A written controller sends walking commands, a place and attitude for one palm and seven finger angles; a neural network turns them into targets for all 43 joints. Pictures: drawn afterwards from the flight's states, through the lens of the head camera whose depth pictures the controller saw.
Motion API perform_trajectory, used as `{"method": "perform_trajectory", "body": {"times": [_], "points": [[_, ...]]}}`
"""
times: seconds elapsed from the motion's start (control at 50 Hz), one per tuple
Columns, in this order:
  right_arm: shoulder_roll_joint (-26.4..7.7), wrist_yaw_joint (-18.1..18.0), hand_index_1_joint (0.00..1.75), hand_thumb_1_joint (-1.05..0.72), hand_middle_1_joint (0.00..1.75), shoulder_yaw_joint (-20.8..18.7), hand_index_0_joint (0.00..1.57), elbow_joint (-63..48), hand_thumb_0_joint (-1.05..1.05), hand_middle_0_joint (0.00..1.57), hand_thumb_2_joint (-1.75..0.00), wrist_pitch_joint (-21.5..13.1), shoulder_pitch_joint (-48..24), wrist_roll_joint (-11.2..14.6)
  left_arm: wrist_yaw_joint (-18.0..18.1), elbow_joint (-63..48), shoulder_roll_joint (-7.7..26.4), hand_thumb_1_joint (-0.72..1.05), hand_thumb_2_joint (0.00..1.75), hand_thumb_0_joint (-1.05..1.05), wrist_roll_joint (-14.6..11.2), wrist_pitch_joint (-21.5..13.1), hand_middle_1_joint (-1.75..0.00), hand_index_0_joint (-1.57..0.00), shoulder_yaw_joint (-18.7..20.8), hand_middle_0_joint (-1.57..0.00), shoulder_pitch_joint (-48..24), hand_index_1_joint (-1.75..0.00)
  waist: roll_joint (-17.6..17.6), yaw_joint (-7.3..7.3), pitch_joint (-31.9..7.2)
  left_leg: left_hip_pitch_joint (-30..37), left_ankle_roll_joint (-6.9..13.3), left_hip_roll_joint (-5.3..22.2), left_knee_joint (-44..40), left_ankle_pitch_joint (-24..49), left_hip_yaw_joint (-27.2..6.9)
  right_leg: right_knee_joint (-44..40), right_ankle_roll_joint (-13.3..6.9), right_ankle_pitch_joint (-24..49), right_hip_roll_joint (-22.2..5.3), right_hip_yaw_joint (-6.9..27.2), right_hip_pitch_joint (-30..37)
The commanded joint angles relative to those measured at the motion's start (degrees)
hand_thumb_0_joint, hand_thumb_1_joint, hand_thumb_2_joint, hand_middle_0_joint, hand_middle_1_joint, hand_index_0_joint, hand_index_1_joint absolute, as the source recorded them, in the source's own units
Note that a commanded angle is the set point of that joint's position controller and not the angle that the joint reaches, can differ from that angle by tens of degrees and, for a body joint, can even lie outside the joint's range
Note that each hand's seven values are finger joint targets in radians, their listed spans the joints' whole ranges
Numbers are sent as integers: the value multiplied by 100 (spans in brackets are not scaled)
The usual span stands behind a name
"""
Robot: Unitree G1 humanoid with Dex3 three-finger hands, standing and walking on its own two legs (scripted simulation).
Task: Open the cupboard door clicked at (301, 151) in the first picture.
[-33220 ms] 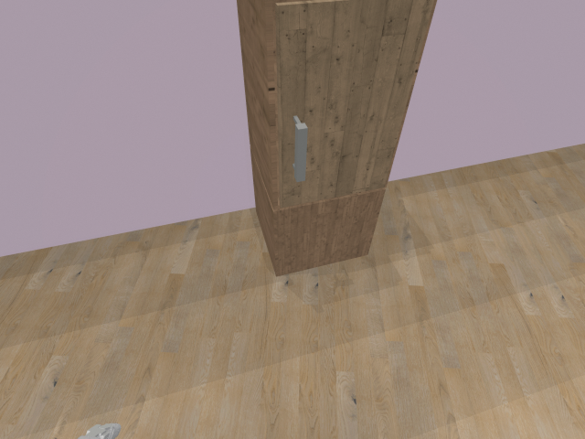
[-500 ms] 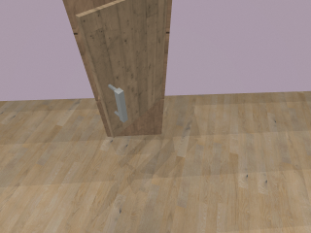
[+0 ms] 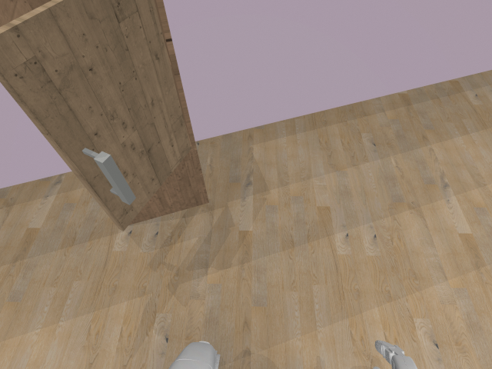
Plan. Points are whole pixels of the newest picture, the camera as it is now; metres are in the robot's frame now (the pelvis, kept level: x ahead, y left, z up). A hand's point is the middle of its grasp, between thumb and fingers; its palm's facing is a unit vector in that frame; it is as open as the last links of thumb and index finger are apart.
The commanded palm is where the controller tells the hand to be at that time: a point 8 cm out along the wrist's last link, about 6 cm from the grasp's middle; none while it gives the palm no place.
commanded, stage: walk to a spot facing it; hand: left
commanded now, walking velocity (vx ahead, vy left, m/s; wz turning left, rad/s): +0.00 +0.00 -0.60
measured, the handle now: (109, 176) +0.50 +0.39 -0.11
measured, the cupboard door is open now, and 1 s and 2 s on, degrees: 45 45 45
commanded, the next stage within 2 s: none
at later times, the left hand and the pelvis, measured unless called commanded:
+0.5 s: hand (139, 337) +0.17 +0.24 -0.17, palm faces -0.27 -0.94 -0.23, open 7.4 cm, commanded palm none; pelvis +0.03 +0.04 +0.00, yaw -18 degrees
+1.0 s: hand (202, 303) +0.25 +0.13 -0.19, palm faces -0.55 -0.82 -0.17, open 7.4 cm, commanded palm none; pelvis +0.09 +0.01 -0.02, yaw -37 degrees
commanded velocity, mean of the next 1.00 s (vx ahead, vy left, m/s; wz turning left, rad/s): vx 0.10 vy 0.00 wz -0.60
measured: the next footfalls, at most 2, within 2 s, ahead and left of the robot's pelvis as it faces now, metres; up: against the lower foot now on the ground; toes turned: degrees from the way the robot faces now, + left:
left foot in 0.24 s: +0.07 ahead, +0.16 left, +0.00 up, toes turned -11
right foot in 0.62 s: +0.02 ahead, -0.11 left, +0.00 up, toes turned -27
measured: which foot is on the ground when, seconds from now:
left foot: up 0.00-0.22, down 0.24-0.62, up 0.64-0.94, down 0.96-1.00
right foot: down 0.00-0.22, up 0.24-0.60, down 0.62-0.96, up 0.98-1.00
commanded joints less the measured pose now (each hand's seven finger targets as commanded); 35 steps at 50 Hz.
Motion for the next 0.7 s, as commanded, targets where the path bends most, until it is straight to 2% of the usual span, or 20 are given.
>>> {"method": "perform_trajectory", "body": {"times": [0.0,0.1,0.16,0.18,0.2,0.22,0.24,0.26,0.28,0.34,0.36,0.46,0.5,0.54,0.56,0.58,0.6,0.62,0.64,0.68], "points": [[-383,-26,30,-90,30,-89,20,-549,0,20,-90,-144,-233,6,75,-341,1174,90,90,0,16,-83,-30,-20,295,-20,525,-30,-602,77,-758,-546,3,-72,-443,-115,-35,-334,-643,2981,-1597,1930,1240],[-349,-19,30,-90,30,-87,20,-664,0,20,-90,-201,-98,62,59,-509,1288,90,90,0,37,-55,-30,-20,332,-20,259,-30,-638,-45,-717,241,104,-221,-1391,-122,-68,-258,-629,2711,-1505,2207,583],[-475,-51,30,-90,30,-111,20,-475,0,20,-90,-277,674,82,57,-593,1194,90,90,0,-6,-39,-30,-20,300,-20,-142,-30,-385,-451,-978,1987,134,-128,-3149,880,-142,199,-153,1829,-1089,1927,-443],[-806,-95,30,-90,30,-142,20,-415,0,20,-90,-345,1005,34,41,-683,965,90,90,0,-67,-38,-30,-20,259,-20,-124,-30,408,-560,-1133,2864,385,700,-3940,886,-922,712,120,516,-501,1334,-1234],[-1351,-107,30,-90,30,-230,20,-495,0,20,-90,-383,1131,-52,-49,-748,717,90,90,0,-118,-48,-30,-20,204,-20,7,-30,1993,-492,-1157,3216,993,2283,-4410,1540,-2536,2065,526,-2146,153,169,-2084],[-1335,-131,30,-90,30,-186,20,-517,0,20,-90,-338,1190,-97,-81,-759,975,90,90,0,-33,-52,-30,-20,209,-20,-227,-30,1296,-530,-844,2596,1472,2752,-4310,2248,-2735,3115,681,-2305,-210,-206,-2099],[-1200,-159,30,-90,30,-126,20,-673,0,20,-90,-320,900,-148,-137,-835,932,90,90,0,2,-61,-30,-20,238,-20,-133,-30,770,-305,-599,2015,1577,2594,-4262,2477,-2214,3666,773,-2042,-444,-348,-1978],[-1010,-125,30,-90,30,-61,20,-681,0,20,-90,-347,806,-200,-165,-734,902,90,90,0,59,-35,-30,-20,244,-20,-99,-30,629,-238,-590,1765,1497,2256,-4234,2439,-1917,4022,789,-1831,-411,-449,-1989],[-970,-119,30,-90,30,-21,20,-651,0,20,-90,-339,721,-175,-193,-639,889,90,90,0,60,-2,-30,-20,258,-20,-147,-30,1243,-161,-448,1613,1312,1951,-4134,2685,-1396,4288,834,-1570,-500,-458,-2048],[-820,-114,30,-90,30,29,20,-617,0,20,-90,-346,781,-154,-294,-700,756,90,90,0,-22,62,-30,-20,166,-20,-221,-30,1307,-145,-552,1950,1065,1403,-3797,3661,-107,3976,890,-1147,-667,-835,-2025],[-875,-123,30,-90,30,12,20,-593,0,20,-90,-347,984,-154,-312,-734,712,90,90,0,-14,60,-30,-20,137,-20,-348,-30,1146,-247,-625,2158,1031,1379,-3673,3990,19,3736,903,-1169,-659,-1028,-2001],[-1069,-37,30,-90,30,-82,20,-367,0,20,-90,-313,1518,-150,-358,-863,645,90,90,0,-29,37,-30,-20,29,-20,-867,-30,1433,-514,-736,2310,972,1487,-3455,4095,470,2167,797,-1023,-648,-1458,-1342],[-1146,-18,30,-90,30,-116,20,-358,0,20,-90,-299,1504,-154,-357,-860,677,90,90,0,-40,23,-30,-20,22,-20,-877,-30,1527,-491,-744,2229,959,1631,-3316,4032,494,1665,687,-1069,-647,-1493,-991],[-1207,-1,30,-90,30,-135,20,-370,0,20,-90,-282,1411,-121,-348,-738,782,90,90,0,-43,-23,-30,-20,48,-20,-558,-30,1267,-269,-841,1967,687,1559,-2764,3764,676,621,555,-319,-576,-1542,-149],[-1169,36,30,-90,30,-149,20,-417,0,20,-90,-278,1375,-66,-321,-621,1012,90,90,0,-26,-70,-30,-20,92,-20,-147,-30,771,-50,-1039,1463,442,1384,-2068,3354,890,-15,426,621,-726,-1310,791],[-757,71,30,-90,30,-74,20,-560,0,20,-90,-264,1369,4,-221,-486,1682,90,90,0,38,-130,-30,-20,236,-20,322,-30,-893,160,-1384,62,62,751,-721,1161,1441,-372,-69,2435,-2112,453,2048],[-595,43,30,-90,30,-4,20,-789,0,20,-90,-222,929,6,-120,-355,2083,90,90,0,-33,-107,-30,-20,326,-20,671,-30,-1745,396,-1350,-719,-52,220,502,-1695,1017,-334,-765,4320,-3080,1612,1955],[-727,-3,30,-90,30,1,20,-706,0,20,-90,-182,964,9,-52,-354,1966,90,90,0,-52,-91,-30,-20,290,-20,610,-30,-1342,313,-1247,-856,44,402,978,-1468,295,-298,-1003,3702,-2982,1352,1808],[-648,7,30,-90,30,-26,20,-621,0,20,-90,-164,946,12,-13,-467,1671,90,90,0,-43,-48,-30,-20,256,-20,191,-30,-1183,138,-968,-969,37,536,995,-1010,214,-408,-862,2661,-2554,1037,1420],[-656,75,30,-90,30,-43,20,-511,0,20,-90,-133,944,-44,13,-652,1419,90,90,0,-35,-20,-30,-20,192,-20,-401,-30,-1115,-100,-825,-652,-48,529,775,-431,344,-525,-628,1529,-2070,701,881]]}}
